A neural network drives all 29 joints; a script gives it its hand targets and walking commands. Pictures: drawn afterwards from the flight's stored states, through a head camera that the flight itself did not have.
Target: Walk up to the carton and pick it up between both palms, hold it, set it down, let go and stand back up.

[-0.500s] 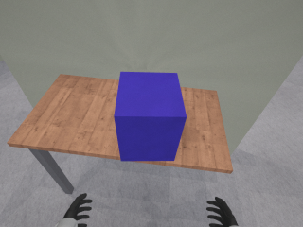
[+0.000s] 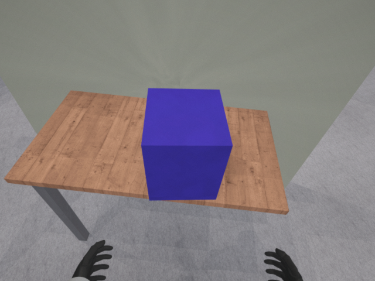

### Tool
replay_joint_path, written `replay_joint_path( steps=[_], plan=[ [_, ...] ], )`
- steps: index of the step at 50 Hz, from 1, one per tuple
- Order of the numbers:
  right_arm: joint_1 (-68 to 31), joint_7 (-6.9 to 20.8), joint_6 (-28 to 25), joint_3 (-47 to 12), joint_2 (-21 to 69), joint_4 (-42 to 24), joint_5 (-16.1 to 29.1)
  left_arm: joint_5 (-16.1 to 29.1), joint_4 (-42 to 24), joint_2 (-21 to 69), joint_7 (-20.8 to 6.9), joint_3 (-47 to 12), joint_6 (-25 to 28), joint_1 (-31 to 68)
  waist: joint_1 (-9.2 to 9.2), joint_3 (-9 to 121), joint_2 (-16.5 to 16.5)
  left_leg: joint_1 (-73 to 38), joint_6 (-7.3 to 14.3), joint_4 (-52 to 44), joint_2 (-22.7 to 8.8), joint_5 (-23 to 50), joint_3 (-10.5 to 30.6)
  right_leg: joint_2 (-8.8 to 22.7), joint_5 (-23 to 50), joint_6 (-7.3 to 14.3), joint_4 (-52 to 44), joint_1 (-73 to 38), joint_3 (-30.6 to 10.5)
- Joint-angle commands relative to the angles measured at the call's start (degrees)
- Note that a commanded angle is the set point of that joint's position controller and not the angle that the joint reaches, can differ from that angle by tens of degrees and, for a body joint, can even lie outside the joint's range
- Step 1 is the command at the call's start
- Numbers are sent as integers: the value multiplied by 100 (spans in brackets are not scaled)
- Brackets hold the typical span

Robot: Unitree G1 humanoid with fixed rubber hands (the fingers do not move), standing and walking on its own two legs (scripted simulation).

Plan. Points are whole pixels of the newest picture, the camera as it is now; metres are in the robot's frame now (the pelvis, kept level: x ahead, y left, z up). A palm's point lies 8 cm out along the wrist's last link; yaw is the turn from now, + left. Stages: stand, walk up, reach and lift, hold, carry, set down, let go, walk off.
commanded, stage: let go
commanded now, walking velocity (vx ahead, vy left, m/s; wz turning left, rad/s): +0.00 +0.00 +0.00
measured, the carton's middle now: (183, 146) +0.48 +0.03 -0.02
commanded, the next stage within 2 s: stand in 0.52 s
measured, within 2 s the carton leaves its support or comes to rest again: neither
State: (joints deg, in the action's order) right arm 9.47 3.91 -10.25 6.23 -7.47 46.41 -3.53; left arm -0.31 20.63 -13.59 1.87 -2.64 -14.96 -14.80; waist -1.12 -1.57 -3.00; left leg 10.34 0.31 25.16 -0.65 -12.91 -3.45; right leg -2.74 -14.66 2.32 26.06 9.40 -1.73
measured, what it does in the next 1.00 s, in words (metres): stands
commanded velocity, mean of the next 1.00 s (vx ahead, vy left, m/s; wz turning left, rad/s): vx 0.00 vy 0.00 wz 0.00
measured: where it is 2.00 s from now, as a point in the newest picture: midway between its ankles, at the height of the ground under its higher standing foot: outside the picture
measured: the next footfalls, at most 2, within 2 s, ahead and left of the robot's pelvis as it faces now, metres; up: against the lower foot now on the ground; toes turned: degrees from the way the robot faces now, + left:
none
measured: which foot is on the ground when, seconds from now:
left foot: down 0.00-1.00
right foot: down 0.00-1.00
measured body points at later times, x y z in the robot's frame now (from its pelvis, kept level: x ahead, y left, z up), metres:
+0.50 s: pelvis +0.02 -0.01 +0.00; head +0.02 +0.02 +0.45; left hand +0.18 +0.23 -0.09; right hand +0.18 -0.23 -0.09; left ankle +0.01 +0.11 -0.74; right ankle -0.01 -0.09 -0.74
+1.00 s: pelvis +0.03 +0.02 +0.00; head +0.02 +0.03 +0.45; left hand +0.05 +0.25 -0.15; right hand +0.05 -0.22 -0.15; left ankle +0.01 +0.11 -0.74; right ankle -0.01 -0.10 -0.74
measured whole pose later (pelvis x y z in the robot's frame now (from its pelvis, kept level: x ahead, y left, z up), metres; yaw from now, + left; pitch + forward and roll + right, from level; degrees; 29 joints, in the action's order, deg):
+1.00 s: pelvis +0.03 +0.02 +0.00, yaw +3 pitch +0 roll -1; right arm 19.0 -0.5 0.1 2.4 -9.4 57.7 -0.9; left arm -0.9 50.8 -9.4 2.0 1.2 1.8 -20.9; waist 0.0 1.4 0.1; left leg 11.3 1.6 27.9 -0.1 -16.3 -0.8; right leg -2.2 -15.6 1.0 22.5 6.5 0.7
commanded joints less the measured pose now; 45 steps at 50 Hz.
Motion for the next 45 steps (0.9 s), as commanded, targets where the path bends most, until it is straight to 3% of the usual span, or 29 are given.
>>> replay_joint_path(
  steps=[1,4,11,19,26,27,29,31,33,36,38,40,44,45],
  plan=[
    [-696,-71,-385,221,-838,-886,-25,32,-959,-647,21,221,230,637,3,706,305,-249,-21,-343,-102,627,100,103,858,19,-405,153,-69],
    [-670,-105,-349,174,-819,-834,6,40,-695,-615,2,253,158,536,-46,635,87,-257,25,-292,-80,915,36,127,1185,-43,-427,92,-105],
    [-468,-225,-530,-18,-845,-584,196,64,-668,-652,-103,307,370,414,-16,840,45,-260,78,-218,22,1594,44,141,2300,-191,-319,-194,-224],
    [-559,-223,-702,-81,-838,-156,323,-44,-688,-719,-112,282,471,479,-4,751,410,-366,-19,-193,65,1680,90,137,2193,-165,-363,41,-164],
    [-586,-177,-703,-60,-866,-257,300,-48,-770,-708,-93,249,424,433,8,884,407,-317,-32,-155,48,1634,42,115,2059,-177,-372,-12,-102],
    [426,-287,237,-127,-937,337,342,-376,314,-546,-87,479,1165,-467,-177,1136,1437,-192,250,31,-714,1820,594,548,1080,-188,-478,-149,-330],
    [363,-339,881,-243,-774,65,278,-279,581,-566,-135,449,1619,-364,-6,493,760,352,225,-25,-510,709,567,726,686,-193,-835,-4,-502],
    [274,-383,978,-236,-881,-142,247,-233,718,-347,-186,405,1804,-7,140,345,412,310,200,-88,-509,567,647,669,1082,-135,-725,210,-501],
    [212,-356,962,-185,-1041,-147,231,-182,942,-224,-148,384,1834,-18,92,392,-18,285,182,-16,-459,346,659,681,1128,-80,-742,207,-460],
    [342,-316,864,-172,-1149,22,227,-129,1339,-239,-104,433,1881,-262,47,503,-118,273,196,18,-503,768,733,727,1641,-33,-619,-74,-394],
    [559,-345,857,-231,-926,221,225,-97,1615,-339,-35,497,1876,-478,36,113,182,480,216,-26,-474,989,739,762,1805,13,-602,-49,-475],
    [837,-366,865,-242,-913,379,250,-106,1816,-455,3,542,1875,-442,120,341,259,214,250,25,-459,1104,756,784,1895,78,-581,-122,-420],
    [850,-467,928,-206,-989,649,271,-52,2351,-146,46,494,1856,-687,50,95,353,181,287,-75,-465,1281,793,746,1674,-3,-661,-95,-379],
    [1119,-479,925,-236,-886,737,270,-58,2477,-219,54,533,1842,-733,122,183,301,117,303,-144,-490,1240,819,750,1560,27,-640,-173,-362]
  ],
)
